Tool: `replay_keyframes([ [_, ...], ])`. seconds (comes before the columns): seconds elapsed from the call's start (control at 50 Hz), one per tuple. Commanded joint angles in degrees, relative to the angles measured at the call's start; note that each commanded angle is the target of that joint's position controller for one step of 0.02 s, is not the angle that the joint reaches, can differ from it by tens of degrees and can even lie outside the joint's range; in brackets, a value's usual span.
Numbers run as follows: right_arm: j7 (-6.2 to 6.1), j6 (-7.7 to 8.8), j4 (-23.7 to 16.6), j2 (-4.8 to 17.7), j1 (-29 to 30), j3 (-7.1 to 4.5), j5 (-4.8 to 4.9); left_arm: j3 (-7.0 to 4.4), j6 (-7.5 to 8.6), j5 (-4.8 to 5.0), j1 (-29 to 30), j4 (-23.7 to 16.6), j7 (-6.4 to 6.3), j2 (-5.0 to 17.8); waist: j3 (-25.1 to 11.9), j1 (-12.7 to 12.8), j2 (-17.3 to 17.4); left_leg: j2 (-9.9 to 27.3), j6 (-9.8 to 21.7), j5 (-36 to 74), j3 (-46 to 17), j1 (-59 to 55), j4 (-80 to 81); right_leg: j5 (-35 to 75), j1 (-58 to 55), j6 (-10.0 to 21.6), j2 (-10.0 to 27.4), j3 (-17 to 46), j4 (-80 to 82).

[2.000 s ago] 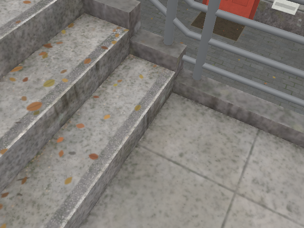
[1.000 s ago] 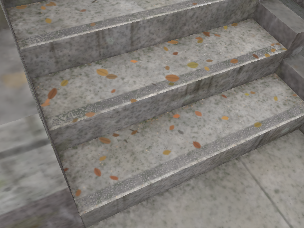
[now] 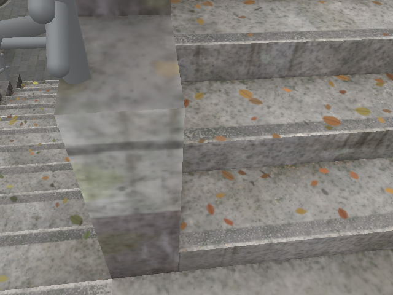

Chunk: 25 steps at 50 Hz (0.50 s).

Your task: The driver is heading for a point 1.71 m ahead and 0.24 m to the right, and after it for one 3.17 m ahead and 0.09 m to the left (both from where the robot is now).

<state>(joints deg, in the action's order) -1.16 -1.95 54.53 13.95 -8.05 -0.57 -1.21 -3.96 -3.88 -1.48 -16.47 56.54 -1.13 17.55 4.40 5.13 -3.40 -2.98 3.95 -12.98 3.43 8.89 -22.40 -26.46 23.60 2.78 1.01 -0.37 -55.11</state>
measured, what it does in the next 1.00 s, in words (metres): steps on the spot, turning right: right foot, then left foot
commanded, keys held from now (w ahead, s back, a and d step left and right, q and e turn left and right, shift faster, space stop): w+e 0.58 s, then w+q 0.42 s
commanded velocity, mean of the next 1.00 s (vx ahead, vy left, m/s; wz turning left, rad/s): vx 0.01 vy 0.04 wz -0.28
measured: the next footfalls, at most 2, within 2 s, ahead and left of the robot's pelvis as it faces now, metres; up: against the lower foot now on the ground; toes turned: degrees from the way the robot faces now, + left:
right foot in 0.38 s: -0.05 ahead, -0.04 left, +0.00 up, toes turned -17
left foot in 0.72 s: +0.06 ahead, +0.14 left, +0.00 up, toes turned -20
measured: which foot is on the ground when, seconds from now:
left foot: down 0.00-0.38, up 0.40-0.70, down 0.72-1.00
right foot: up 0.00-0.36, down 0.38-1.00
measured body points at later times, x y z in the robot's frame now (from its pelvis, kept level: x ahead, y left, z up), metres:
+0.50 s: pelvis -0.03 +0.03 -0.01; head -0.01 +0.01 +0.44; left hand +0.14 +0.27 -0.12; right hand -0.04 -0.25 -0.15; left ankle -0.03 +0.13 -0.69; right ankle -0.09 -0.03 -0.74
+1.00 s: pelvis -0.03 +0.06 -0.01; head +0.00 +0.05 +0.44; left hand +0.12 +0.30 -0.14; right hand -0.01 -0.21 -0.14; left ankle +0.02 +0.16 -0.74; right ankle -0.09 -0.03 -0.74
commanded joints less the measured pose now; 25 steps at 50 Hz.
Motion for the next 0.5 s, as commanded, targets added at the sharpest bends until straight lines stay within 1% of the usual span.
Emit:
replay_keyframes([
  [0.02, -1.26, 1.18, -3.30, 5.87, -1.46, -0.52, 0.41, -0.71, -0.10, -1.34, -0.97, -1.20, 0.31, 4.48, -1.62, -2.17, 10.37, 12.98, 8.34, 16.24, -7.15, -2.94, 6.44, -1.08, 4.69, -0.38, 0.58, -1.87, -2.45],
  [0.04, -1.89, 1.16, -2.79, 6.34, -2.66, -0.75, 0.68, -0.66, -0.09, -1.00, 0.85, -2.09, 0.16, 4.45, -1.53, -2.85, 9.31, 13.50, 8.79, 18.14, -7.60, -4.72, 5.80, -1.62, 5.45, -0.54, 0.86, -2.14, -0.88],
  [0.06, -2.22, 1.30, -2.30, 6.55, -4.05, -0.68, 0.39, -0.33, -0.15, -1.02, 1.40, -2.38, 0.23, 3.14, -2.24, -3.31, 8.80, 14.67, 9.62, 20.12, -8.33, -6.39, 4.80, -2.16, 5.71, -0.41, 1.16, -1.97, -0.06],
  [0.08, -2.60, 1.75, -1.77, 6.71, -4.68, -0.67, 0.67, -0.02, -0.17, -1.28, 2.16, -2.71, 0.18, 3.06, -3.07, -3.39, 8.60, 15.76, 10.52, 22.58, -9.29, -7.16, 4.46, -3.50, 4.66, -0.34, 0.90, -2.00, 0.86],
  [0.1, -2.57, 1.82, -1.71, 6.81, -4.71, -0.71, 0.21, -0.14, 0.03, -1.41, 3.60, -3.13, 0.37, 3.75, -3.75, -3.68, 9.61, 15.51, 11.04, 26.27, -7.86, -6.66, 3.46, -4.34, 3.31, -0.31, 0.56, -2.61, 0.55],
  [0.12, -2.59, 1.92, -1.57, 6.95, -4.97, -0.76, 0.22, -0.04, 0.01, -1.16, 4.81, -3.97, 0.22, 3.86, -4.56, -3.52, 8.45, 16.21, 11.41, 28.59, -7.91, -6.62, 3.03, -4.82, 2.44, -0.27, 0.21, -2.84, 0.60],
  [0.14, -2.65, 2.09, -1.80, 7.67, -5.28, -1.02, 0.22, 0.28, -0.12, -1.47, 4.48, -3.86, 0.25, 3.05, -5.40, -3.08, 7.55, 17.15, 11.74, 30.26, -7.86, -6.55, 2.28, -5.67, 1.24, -0.14, 0.11, -2.90, 0.72],
  [0.16, -2.34, 2.02, -2.06, 7.76, -4.89, -1.05, -0.06, 0.36, -0.19, -0.86, 4.45, -3.90, 0.51, 2.98, -5.63, -2.98, 6.90, 17.18, 11.82, 32.27, -7.15, -5.93, 1.51, -5.58, -0.13, 0.14, 0.28, -2.80, 1.12],
  [0.18, -2.46, 1.55, -2.28, 5.90, -4.88, -0.56, -0.29, 0.40, -0.41, -0.38, 4.65, -4.40, 0.21, 2.92, -7.31, -2.64, 4.88, 18.10, 12.64, 31.10, -8.27, -6.93, 1.66, -6.53, -1.20, -0.34, 0.02, -2.12, 1.63],
  [0.2, -2.48, 1.44, -2.58, 6.34, -4.82, -0.68, -0.13, 0.55, -0.66, -0.71, 4.78, -4.82, 0.25, 2.72, -6.86, -2.49, 4.97, 19.18, 13.02, 30.41, -8.69, -6.68, 1.43, -6.98, -1.24, -0.23, 0.49, -1.92, 1.86],
  [0.22, -2.62, 1.10, -2.48, 4.93, -6.28, -0.09, -0.17, 1.04, -0.75, -0.60, 4.95, -5.25, 0.45, 1.59, -6.67, -3.04, 6.19, 19.38, 13.32, 29.37, -8.11, -7.23, 1.27, -9.42, -1.60, -0.25, 0.97, -1.87, 3.57],
  [0.24, -2.79, 1.05, -1.92, 6.07, -7.17, -0.49, 0.08, 1.40, -0.90, -0.41, 6.21, -5.96, 0.59, 1.25, -5.46, -3.52, 5.93, 20.12, 13.19, 30.04, -8.77, -6.89, 1.09, -9.71, -1.61, 0.02, 1.12, -2.15, 4.72],
  [0.26, -2.96, 0.98, -1.63, 6.52, -8.65, -0.61, 0.30, 1.55, -0.75, -0.13, 7.04, -6.69, 0.41, 1.35, -5.98, -3.95, 5.37, 20.90, 12.94, 30.32, -8.56, -7.00, 1.58, -10.10, -2.49, 0.44, 0.96, -2.21, 6.18],
  [0.28, -3.04, 0.94, -1.35, 7.93, -8.95, -1.04, 0.20, 1.66, -0.58, 0.05, 7.38, -7.22, 0.34, 1.28, -5.41, -3.87, 3.83, 20.77, 11.78, 31.47, -7.76, -5.84, 1.00, -9.85, -4.46, 0.66, 0.67, -2.62, 8.34],
  [0.3, -2.80, 1.10, -2.01, 9.59, -7.91, -1.51, 0.09, 1.59, -0.68, 0.62, 8.37, -7.81, 0.39, 1.47, -4.63, -3.62, 3.05, 20.58, 10.75, 31.19, -7.23, -5.35, 0.60, -8.73, -5.06, 1.07, 0.25, -3.02, 11.05],
  [0.32, -3.15, 1.31, -1.84, 9.83, -7.96, -1.72, 0.45, 1.71, -0.48, 0.12, 8.05, -8.09, 0.09, 1.11, -5.43, -3.26, 2.71, 20.89, 10.18, 30.22, -7.41, -5.98, 0.49, -7.17, -5.99, 1.22, -0.31, -3.38, 14.13],
  [0.34, -3.42, 1.47, -1.70, 8.84, -8.16, -1.44, 0.66, 1.51, -0.31, 0.34, 7.16, -7.88, 0.18, 1.01, -6.25, -2.60, 4.13, 20.23, 9.18, 28.07, -6.25, -5.25, -0.31, -4.87, -8.42, 1.75, -0.51, -3.11, 17.57],
  [0.36, -3.59, 1.61, -1.69, 9.36, -7.35, -1.76, 1.02, 1.46, -0.01, 0.11, 5.73, -7.89, 0.19, 1.42, -5.99, -1.02, 4.31, 19.19, 6.97, 24.18, -4.32, -2.52, -1.96, 0.50, -11.70, 2.54, -0.12, -2.31, 23.47],
  [0.38, -3.59, 1.52, -2.33, 10.65, -5.89, -2.65, 0.78, 1.12, 0.65, -0.27, 4.86, -8.06, -0.08, 3.25, -4.50, 0.10, 0.19, 16.88, 3.23, 17.76, -0.97, 2.27, -5.26, 7.92, -15.22, 3.73, 1.53, 1.24, 31.91],
  [0.4, -3.45, 1.15, -5.17, 8.76, -4.13, -2.38, 0.78, -0.55, 0.81, -0.86, 4.24, -8.25, -0.57, 9.42, -2.90, 0.59, -10.38, 8.49, -1.83, 6.10, 6.02, 13.55, -15.10, 15.32, -17.17, 8.94, 12.77, 18.49, 36.28],
  [0.42, -3.18, 0.76, -7.99, 8.48, 0.42, -2.59, 0.71, -1.13, 1.03, -0.55, 1.16, -7.65, -0.78, 11.26, 1.24, 2.59, -13.80, 0.52, -4.11, -16.61, 5.57, 23.43, -26.13, 34.55, -17.65, 16.02, 21.24, 29.75, 38.39],
  [0.44, -2.44, 0.89, -8.48, 6.40, 2.37, -2.00, 0.16, -1.11, 1.50, -0.90, -0.21, -8.09, -1.57, 10.30, -1.39, 1.43, -4.79, 1.20, -4.44, -18.74, -0.85, 23.73, -36.70, 43.65, -17.71, 18.63, 22.17, 26.31, 37.68],
  [0.46, -2.20, 1.04, -7.43, 5.54, 0.03, -1.87, 0.97, -1.32, 1.27, -0.20, 3.50, -9.10, -2.05, 10.01, -1.67, -1.70, -1.65, 1.79, -5.11, -15.31, -3.13, 22.95, -39.00, 42.20, -16.21, 17.16, 17.94, 21.29, 36.93],
  [0.48, -1.94, 1.59, -7.26, 5.40, -1.36, -2.06, 0.93, -1.25, 0.94, -0.16, 7.51, -10.91, -2.04, 9.54, -1.02, -4.32, -0.83, 2.20, -4.96, -12.03, -4.08, 23.89, -38.22, 38.35, -16.07, 13.76, 13.95, 18.16, 36.28],
  [0.5, -1.59, 1.66, -7.14, 6.42, -2.11, -2.32, 0.52, -0.88, 0.58, -0.14, 10.36, -12.03, -1.52, 7.76, -2.02, -5.45, -1.26, 2.43, -5.36, -10.36, -4.04, 23.72, -37.66, 37.35, -16.81, 11.40, 11.15, 16.32, 35.54],
])
Velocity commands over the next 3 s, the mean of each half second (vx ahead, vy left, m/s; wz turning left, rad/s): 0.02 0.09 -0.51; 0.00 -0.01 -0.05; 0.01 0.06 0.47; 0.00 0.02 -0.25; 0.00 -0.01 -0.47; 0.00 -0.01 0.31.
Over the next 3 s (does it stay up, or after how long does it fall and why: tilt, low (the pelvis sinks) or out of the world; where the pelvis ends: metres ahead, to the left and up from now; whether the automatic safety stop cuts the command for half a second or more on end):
stays up -0.09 0.17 0.00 its command is cut before an obstacle from the start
